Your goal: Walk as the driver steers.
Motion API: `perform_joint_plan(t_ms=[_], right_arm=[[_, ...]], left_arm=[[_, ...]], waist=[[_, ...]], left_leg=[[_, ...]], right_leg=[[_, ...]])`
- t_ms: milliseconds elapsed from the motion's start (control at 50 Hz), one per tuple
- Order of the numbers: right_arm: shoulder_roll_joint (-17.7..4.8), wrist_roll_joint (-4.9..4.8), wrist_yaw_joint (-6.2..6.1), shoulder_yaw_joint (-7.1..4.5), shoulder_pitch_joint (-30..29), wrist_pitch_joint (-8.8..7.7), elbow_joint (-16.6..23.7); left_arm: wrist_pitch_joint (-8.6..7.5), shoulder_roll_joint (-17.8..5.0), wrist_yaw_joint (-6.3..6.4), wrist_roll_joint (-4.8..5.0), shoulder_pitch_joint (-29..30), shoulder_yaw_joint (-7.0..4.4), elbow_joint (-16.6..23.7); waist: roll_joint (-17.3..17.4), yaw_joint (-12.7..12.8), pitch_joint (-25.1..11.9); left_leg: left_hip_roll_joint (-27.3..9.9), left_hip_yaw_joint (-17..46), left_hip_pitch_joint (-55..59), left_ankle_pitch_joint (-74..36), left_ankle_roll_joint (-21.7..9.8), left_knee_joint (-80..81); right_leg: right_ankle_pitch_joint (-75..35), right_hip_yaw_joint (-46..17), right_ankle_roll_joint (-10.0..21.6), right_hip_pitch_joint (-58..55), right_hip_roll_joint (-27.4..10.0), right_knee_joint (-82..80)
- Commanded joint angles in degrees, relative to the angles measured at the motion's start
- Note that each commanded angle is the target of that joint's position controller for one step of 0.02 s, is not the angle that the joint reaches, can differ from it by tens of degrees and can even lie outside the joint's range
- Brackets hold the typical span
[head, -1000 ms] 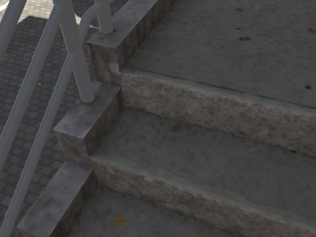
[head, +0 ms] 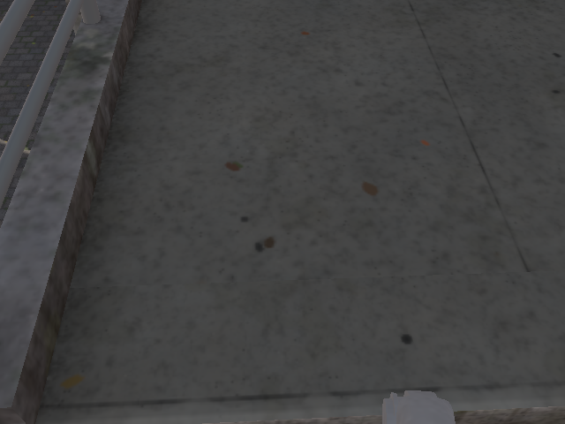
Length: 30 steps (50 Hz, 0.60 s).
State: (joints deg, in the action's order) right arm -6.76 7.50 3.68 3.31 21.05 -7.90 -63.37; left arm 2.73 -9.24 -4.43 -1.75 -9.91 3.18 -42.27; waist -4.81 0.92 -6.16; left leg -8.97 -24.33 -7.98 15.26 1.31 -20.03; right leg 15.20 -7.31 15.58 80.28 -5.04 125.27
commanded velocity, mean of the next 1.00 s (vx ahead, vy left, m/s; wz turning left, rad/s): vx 0.22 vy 0.00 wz -0.03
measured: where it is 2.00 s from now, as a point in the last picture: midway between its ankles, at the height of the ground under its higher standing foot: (386, 365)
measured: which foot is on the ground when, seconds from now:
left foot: down 0.00-0.18, up 0.20-0.80, down 0.82-1.00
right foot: up 0.00-0.12, down 0.14-0.86, up 0.88-1.00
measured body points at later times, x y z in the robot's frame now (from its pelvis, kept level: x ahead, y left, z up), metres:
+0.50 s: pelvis +0.23 -0.14 +0.17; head +0.24 -0.16 +0.62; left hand +0.25 +0.09 +0.02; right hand +0.32 -0.40 +0.04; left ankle +0.33 +0.01 -0.21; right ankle +0.23 -0.21 -0.56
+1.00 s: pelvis +0.41 -0.12 +0.26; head +0.41 -0.13 +0.71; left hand +0.58 +0.16 +0.18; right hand +0.56 -0.35 +0.15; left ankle +0.50 -0.05 -0.39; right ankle +0.28 -0.28 -0.31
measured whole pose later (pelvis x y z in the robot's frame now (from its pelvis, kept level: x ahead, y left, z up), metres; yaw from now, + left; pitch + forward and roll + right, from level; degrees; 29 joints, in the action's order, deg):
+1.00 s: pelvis +0.41 -0.12 +0.26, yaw +2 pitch +6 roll +1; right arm -12.6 1.1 1.7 -0.1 8.5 -6.2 -46.0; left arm -4.3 -17.2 -2.0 -2.8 -8.7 -3.0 -42.7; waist 0.5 -2.8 -7.3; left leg 6.6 -3.7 -46.5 22.0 -6.8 -62.2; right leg 13.3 -9.3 3.0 31.7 3.5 85.5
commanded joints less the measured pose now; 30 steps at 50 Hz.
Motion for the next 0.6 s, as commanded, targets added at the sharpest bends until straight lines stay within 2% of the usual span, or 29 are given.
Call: perform_joint_plan(t_ms=[20, 40, 60, 80, 100, 120, 140, 160, 180, 200, 220, 240, 260, 280, 300, 320, 340, 360, 380, 400, 440, 460, 480, 500, 520, 540, 560, 580, 600], right_arm=[[-5.6, 2.42, -0.52, -0.65, 2.7, -1.15, -0.7], [-8.2, 2.28, 0.24, -1.6, 2.6, 0.03, -0.5], [-13.8, -0.7, 2.24, -3.71, -3.0, 1.08, 2.2], [-13.9, -1.7, 3.13, -3.85, -3.2, 0.55, 3.7], [-15.9, -1.49, 2.94, -4.45, -6.9, 0.34, 6.0], [-20.4, -1.08, 1.93, -6.08, -9.6, 0.26, 8.2], [-22.0, -2.32, 1.68, -6.83, -11.1, -0.01, 10.6], [-17.4, -0.48, 1.13, -6.29, -7.0, -0.02, 9.7], [-8.1, 2.57, 3.49, -3.8, 0.0, -0.08, 12.0], [-9.3, -1.07, 5.64, -5.28, -0.4, 1.28, 13.7], [-8.6, -4.76, 4.3, -6.55, -4.5, 1.3, 13.5], [-7.1, -5.77, 2.42, -6.69, -4.2, 0.59, 13.4], [-6.7, -5.98, 1.16, -6.45, -2.7, -0.18, 10.5], [-4.9, -6.3, 0.28, -5.43, -5.4, -0.69, 11.5], [-4.7, -7.33, -0.08, -4.68, -7.1, -0.28, 13.0], [-6.5, -8.13, -0.79, -5.09, -7.0, 1.14, 13.4], [-8.6, -7.97, -0.83, -5.72, -4.5, 2.02, 12.4], [-10.8, -7.85, -0.2, -6.44, -4.3, 2.7, 12.0], [-10.1, -7.25, 0.36, -6.07, -5.0, 2.81, 12.2], [-8.3, -7.48, 1.25, -5.39, -5.4, 2.31, 11.7], [-5.0, -7.93, 0.63, -3.29, -10.6, 2.07, 12.7], [-4.7, -8.5, 0.02, -2.79, -12.1, 2.29, 13.1], [-5.7, -8.73, -0.51, -2.76, -13.6, 2.46, 13.7], [-7.7, -8.62, -1.12, -2.88, -15.1, 2.93, 14.9], [-9.4, -8.51, -1.85, -3.41, -17.9, 3.36, 16.9], [-10.2, -8.07, -2.39, -3.49, -19.1, 3.76, 17.3], [-9.4, -7.48, -2.39, -3.31, -18.9, 4.42, 17.0], [-9.1, -7.35, -2.49, -3.1, -22.8, 5.52, 18.3], [-8.1, -7.27, -2.76, -2.65, -23.0, 6.07, 19.3]], left_arm=[[-0.39, -4.2, 0.43, -0.06, 20.4, 0.1, 10.1], [0.34, -3.9, 0.76, 0.11, 20.0, 0.31, 9.3], [0.92, -4.9, 0.19, 0.35, 19.9, 0.84, 9.6], [0.43, -5.8, -0.08, 0.21, 21.5, 0.01, 8.7], [-0.44, -4.3, -0.58, 0.33, 17.2, -0.02, 8.5], [-1.64, -5.0, -0.76, 1.54, 12.1, -0.65, 6.4], [-3.17, -7.4, -0.68, 2.08, 3.6, -1.87, 2.5], [-4.72, -10.5, 0.95, 2.41, -6.0, -3.83, -1.3], [-4.61, -15.8, 2.64, 2.39, -19.0, -4.99, -5.4], [-3.89, -25.0, 1.76, 0.73, -31.5, -8.1, -11.4], [-4.52, -27.6, 0.99, -1.1, -33.5, -9.55, -14.4], [-5.16, -26.0, 0.31, 0.86, -27.0, -9.66, -13.5], [-4.57, -21.1, -0.03, 2.53, -18.7, -8.55, -12.1], [-4.35, -15.9, -0.67, 2.64, -9.7, -6.89, -10.6], [-4.61, -11.8, -1.0, 1.74, -2.2, -5.61, -9.0], [-4.75, -9.4, -1.57, -1.35, -1.4, -4.44, -10.8], [-4.97, -7.7, -1.23, -1.46, 2.2, -3.81, -9.8], [-5.45, -7.4, -1.02, -1.09, 5.2, -3.82, -8.8], [-6.38, -7.1, -0.44, -1.14, 4.0, -3.56, -9.6], [-7.05, -6.6, 0.43, -2.07, -2.5, -3.64, -11.6], [-7.57, -7.0, 1.42, -4.15, -12.0, -3.93, -15.1], [-7.71, -7.5, 1.26, -4.51, -12.4, -4.07, -15.2], [-7.76, -7.2, 0.85, -4.53, -11.4, -3.69, -14.7], [-7.54, -8.0, 0.18, -4.77, -12.0, -3.54, -13.6], [-7.9, -9.6, -0.28, -4.87, -11.2, -3.6, -11.8], [-8.4, -10.4, -0.16, -4.31, -11.7, -3.64, -10.6], [-8.71, -10.0, 0.21, -3.83, -13.8, -3.34, -10.6], [-8.87, -9.8, -0.49, -3.6, -15.2, -3.08, -10.3], [-9.03, -9.6, -1.02, -3.81, -17.4, -2.81, -10.5]], waist=[[7.1, -2.9, 1.5], [10.2, -2.2, 2.8], [12.2, 0.9, 3.7], [13.4, 0.3, 4.5], [14.8, 4.0, 3.7], [14.9, 6.7, 2.5], [17.1, 9.7, -0.8], [12.2, 10.5, -9.8], [-4.4, 10.4, -22.8], [-7.8, 10.5, -25.4], [-9.3, 10.8, -13.8], [-19.4, 7.2, -10.6], [-23.8, 4.2, -10.0], [-15.9, -0.6, -7.2], [-3.8, -4.5, -5.3], [4.6, -6.9, -4.0], [7.4, -8.0, -3.7], [6.6, -9.0, -2.5], [3.2, -9.5, -1.5], [-1.9, -7.2, -1.1], [1.0, -2.0, 2.3], [2.8, -1.1, 3.7], [3.7, -0.9, 4.2], [6.1, -0.9, 3.5], [5.4, -1.0, 2.7], [1.7, 0.1, 2.7], [-1.3, 1.1, 3.7], [-1.9, 1.1, 4.7], [-2.6, 1.7, 4.4]], left_leg=[[-14.7, 12.7, 11.0, 15.7, -12.8, 18.5], [-14.8, 11.7, 10.2, 12.5, -11.6, 20.1], [-14.6, 8.2, 1.5, 8.6, -10.5, 24.9], [-15.4, 7.4, -3.1, 3.6, -11.2, 27.4], [-15.8, 5.1, -2.4, -10.4, -13.0, 24.7], [-13.5, 2.1, 4.1, -28.2, -12.6, 17.2], [-13.3, 2.2, 8.3, -50.5, -12.2, 7.4], [-10.0, 2.3, 1.0, -57.2, -8.0, -12.0], [-1.8, 12.9, -27.1, -20.4, -3.1, -34.1], [7.1, 28.3, -38.0, -14.1, -4.6, -54.2], [14.3, 40.4, -46.6, -19.7, -5.1, -70.8], [15.5, 44.3, -49.1, -20.5, -5.5, -83.0], [16.9, 46.1, -50.3, -21.6, -7.5, -97.3], [15.9, 44.8, -51.7, -21.7, -9.4, -103.4], [13.7, 41.8, -51.3, -21.4, -10.1, -102.6], [12.1, 41.9, -52.8, -24.3, -9.9, -98.5], [10.2, 40.7, -53.7, -23.3, -8.6, -96.9], [7.8, 38.3, -52.2, -20.7, -6.9, -94.4], [7.4, 38.0, -53.0, -20.7, -6.9, -92.4], [9.7, 33.8, -55.2, -15.1, -7.4, -104.7], [13.1, 35.5, -69.9, -7.2, -9.7, -116.0], [13.7, 36.9, -74.0, -7.5, -10.7, -115.7], [13.6, 36.8, -74.9, -9.9, -10.8, -113.6], [13.3, 36.0, -74.4, -15.8, -8.9, -108.2], [12.5, 33.3, -72.9, -19.4, -6.6, -99.1], [11.9, 30.4, -73.0, -18.2, -3.9, -97.0], [11.3, 29.6, -77.0, -16.6, -1.8, -97.3], [10.2, 27.4, -82.6, -12.6, -1.4, -96.4], [9.3, 28.2, -85.6, -12.4, -1.5, -94.8]], right_leg=[[3.5, 5.7, 2.2, 10.4, -5.0, -22.1], [4.3, 4.5, 2.8, 6.5, -5.7, -26.0], [21.2, 7.2, 1.2, -8.0, -3.6, -36.1], [22.0, 11.1, -0.9, -19.0, -2.1, -36.2], [14.0, 14.4, -2.1, -26.1, 2.4, -38.3], [10.5, 15.3, -2.3, -28.3, 6.1, -47.5], [10.3, 16.7, -3.3, -34.3, 11.0, -52.9], [-2.1, 7.0, -1.7, -53.4, 11.7, -59.6], [-0.2, -26.8, 6.5, -85.7, 2.3, -81.3], [9.9, -49.2, -2.2, -89.4, -4.3, -100.0], [5.4, -47.7, -12.4, -83.9, -5.3, -103.4], [1.5, -41.1, -15.0, -74.5, -4.4, -100.8], [-3.0, -36.4, -13.0, -66.6, -1.9, -94.9], [-3.6, -32.2, -12.5, -58.0, -0.6, -91.7], [-1.5, -31.0, -10.5, -49.8, -0.6, -92.7], [-7.6, -28.3, -10.7, -47.2, -1.6, -94.3], [-10.8, -26.2, -10.6, -46.7, -3.5, -96.2], [-10.4, -20.6, -11.5, -44.7, -3.8, -98.5], [-8.6, -13.4, -12.9, -44.1, -1.5, -98.6], [-12.0, -10.2, -12.7, -47.4, -0.1, -100.4], [-11.8, -9.8, -11.6, -57.6, -2.5, -101.6], [-8.2, -8.5, -10.8, -61.0, -2.9, -102.1], [-3.9, -6.5, -10.2, -61.4, -2.4, -103.4], [-2.5, -5.4, -10.9, -62.1, -2.6, -103.6], [-0.9, -2.6, -11.9, -61.7, -2.0, -104.9], [-1.8, -1.6, -10.6, -62.6, -2.2, -106.7], [-4.9, -2.6, -8.7, -66.1, -4.0, -107.7], [-11.2, -4.7, -7.9, -71.2, -7.6, -110.4], [-18.2, -5.7, -6.5, -76.0, -9.8, -109.6]])
Keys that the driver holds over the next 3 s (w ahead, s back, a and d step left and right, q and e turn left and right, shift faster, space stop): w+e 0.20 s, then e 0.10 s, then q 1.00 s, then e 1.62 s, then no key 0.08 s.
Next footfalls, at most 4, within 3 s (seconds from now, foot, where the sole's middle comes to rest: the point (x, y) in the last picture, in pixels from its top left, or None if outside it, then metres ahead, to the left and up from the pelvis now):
0.14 right None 0.27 -0.21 -0.60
0.82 left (329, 347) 0.54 -0.05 -0.43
1.40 right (425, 323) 0.59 -0.24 -0.43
2.08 right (457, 333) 0.57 -0.30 -0.43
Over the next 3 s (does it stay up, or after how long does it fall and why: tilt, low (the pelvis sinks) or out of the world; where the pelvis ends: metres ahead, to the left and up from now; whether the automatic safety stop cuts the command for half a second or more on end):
stays up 0.52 -0.19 0.34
